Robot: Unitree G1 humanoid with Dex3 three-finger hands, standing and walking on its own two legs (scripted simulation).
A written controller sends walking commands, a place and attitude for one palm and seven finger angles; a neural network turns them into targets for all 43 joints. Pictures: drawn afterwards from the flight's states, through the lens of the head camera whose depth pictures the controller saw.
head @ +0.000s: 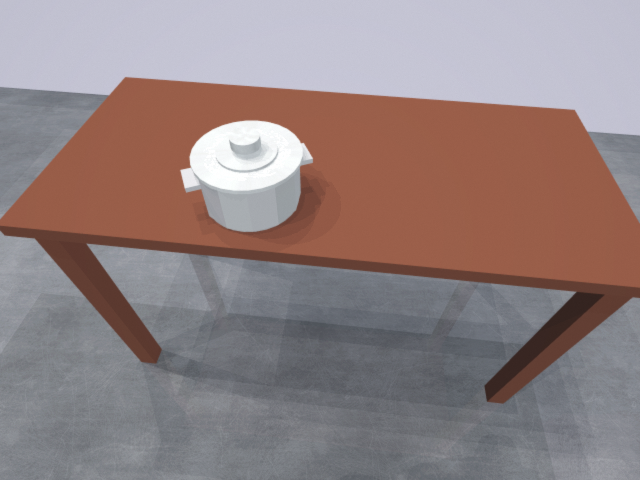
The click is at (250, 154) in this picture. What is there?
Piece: lid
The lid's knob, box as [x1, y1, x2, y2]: [229, 127, 260, 154]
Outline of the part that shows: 230,132 229,141 231,149 233,151 241,154 247,154 259,148 259,133 254,128 240,127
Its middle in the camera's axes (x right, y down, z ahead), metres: -0.13 -0.17 +0.68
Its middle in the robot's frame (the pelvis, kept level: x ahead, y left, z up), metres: +0.63 +0.17 +0.06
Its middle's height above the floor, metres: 0.84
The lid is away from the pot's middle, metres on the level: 0.00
